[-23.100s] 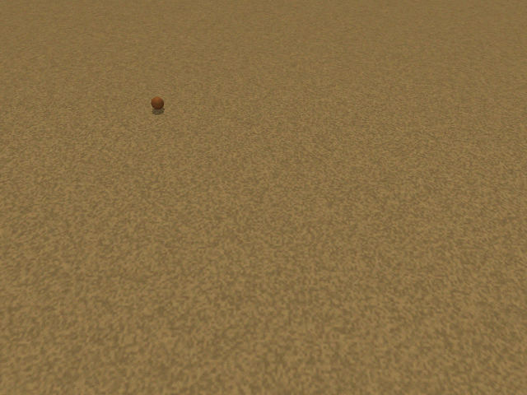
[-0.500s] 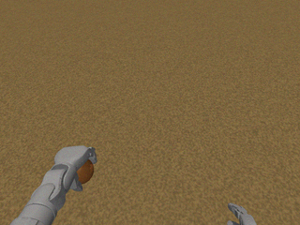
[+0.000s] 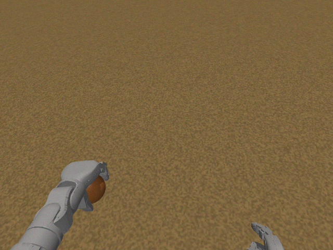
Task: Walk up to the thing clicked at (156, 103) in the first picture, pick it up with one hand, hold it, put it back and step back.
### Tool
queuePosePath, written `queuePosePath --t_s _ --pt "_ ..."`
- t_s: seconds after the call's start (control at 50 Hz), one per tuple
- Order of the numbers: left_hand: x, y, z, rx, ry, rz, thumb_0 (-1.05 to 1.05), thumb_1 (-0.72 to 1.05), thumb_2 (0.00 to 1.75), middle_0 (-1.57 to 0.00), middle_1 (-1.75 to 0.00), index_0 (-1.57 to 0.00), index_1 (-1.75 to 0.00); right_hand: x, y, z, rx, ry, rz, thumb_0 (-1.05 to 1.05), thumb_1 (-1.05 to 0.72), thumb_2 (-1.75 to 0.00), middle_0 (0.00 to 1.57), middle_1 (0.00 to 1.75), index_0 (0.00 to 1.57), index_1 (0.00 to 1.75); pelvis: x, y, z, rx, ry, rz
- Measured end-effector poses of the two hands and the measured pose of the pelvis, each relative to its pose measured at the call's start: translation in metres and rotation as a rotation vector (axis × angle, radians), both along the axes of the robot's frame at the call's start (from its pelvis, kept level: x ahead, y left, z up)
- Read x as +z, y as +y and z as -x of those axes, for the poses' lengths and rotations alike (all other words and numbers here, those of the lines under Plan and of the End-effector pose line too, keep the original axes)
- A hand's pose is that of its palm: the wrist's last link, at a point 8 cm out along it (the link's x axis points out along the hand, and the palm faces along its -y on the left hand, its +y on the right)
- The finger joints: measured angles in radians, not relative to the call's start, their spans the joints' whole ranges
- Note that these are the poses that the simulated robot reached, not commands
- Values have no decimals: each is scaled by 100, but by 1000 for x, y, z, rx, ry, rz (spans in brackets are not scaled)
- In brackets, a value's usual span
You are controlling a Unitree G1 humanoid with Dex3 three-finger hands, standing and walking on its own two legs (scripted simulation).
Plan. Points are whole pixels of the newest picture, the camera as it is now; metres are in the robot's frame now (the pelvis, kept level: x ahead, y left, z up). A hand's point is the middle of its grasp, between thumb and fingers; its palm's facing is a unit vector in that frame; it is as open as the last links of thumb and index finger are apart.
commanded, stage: hold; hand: left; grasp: from above
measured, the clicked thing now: (90, 188) +0.30 +0.22 -0.05
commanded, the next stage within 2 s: crouch in 0.48 s
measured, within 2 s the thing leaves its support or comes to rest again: neither
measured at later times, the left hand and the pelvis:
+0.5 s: hand (88, 186) +0.30 +0.22 -0.03, palm faces -0.44 -0.06 -0.90, open 10.0 cm; pelvis +0.01 +0.00 +0.00, yaw +0 degrees
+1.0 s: hand (97, 197) +0.31 +0.23 -0.13, palm faces -0.45 +0.01 -0.89, open 10.0 cm; pelvis -0.01 +0.00 -0.04, yaw +2 degrees
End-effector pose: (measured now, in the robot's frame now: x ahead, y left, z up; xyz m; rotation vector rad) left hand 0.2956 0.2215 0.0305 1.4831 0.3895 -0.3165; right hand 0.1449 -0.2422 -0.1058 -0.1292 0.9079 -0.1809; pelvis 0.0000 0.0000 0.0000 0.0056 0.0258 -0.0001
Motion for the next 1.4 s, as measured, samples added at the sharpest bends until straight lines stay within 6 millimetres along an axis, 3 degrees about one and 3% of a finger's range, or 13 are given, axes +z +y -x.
queuePosePath --t_s 0.62,0.78,0.9,0.98,1.08,1.18,1.3,1.4 --pt "-2 -1 -12 -6 7 -5 -1 -3 52 -60 -79 -67 -72 2 -3 -8 -13 27 3 1 -91 -90 20 30 20 30 3 -1 -11 -1 4 2" --pt "-18 0 -11 -7 20 -13 -1 -3 55 -59 -80 -66 -73 2 -6 -3 -12 42 10 1 -91 -90 20 30 20 30 1 -2 -9 5 18 1" --pt "-56 1 -10 -19 36 -31 -1 -4 57 -59 -80 -66 -74 -9 -13 11 2 92 43 1 -90 -90 20 30 20 30 -10 -4 1 18 79 3" --pt "-91 3 -18 -32 18 -58 -1 -4 59 -58 -81 -65 -75 -29 -22 29 10 143 83 0 -90 -90 20 30 20 30 -31 -4 12 27 165 10" --pt "-142 3 -37 -62 -25 -93 -1 -4 59 -57 -81 -64 -76 -69 -36 63 -9 218 135 0 -91 -90 20 30 20 30 -74 -1 28 30 283 24" --pt "-194 5 -60 -54 -44 -116 -1 -2 58 -55 -82 -63 -77 -117 -39 110 -48 313 166 0 -91 -90 20 30 20 30 -120 5 44 27 389 39" --pt "-252 5 -83 -14 -44 -108 -1 -2 58 -54 -82 -62 -78 -172 -28 168 -103 431 158 0 -91 -90 20 30 20 30 -172 11 59 23 487 50" --pt "-297 -1 -97 -12 -16 -98 -1 -2 58 -54 -82 -62 -78 -212 -14 200 -132 500 131 0 -91 -90 20 30 20 30 -210 14 66 21 543 57"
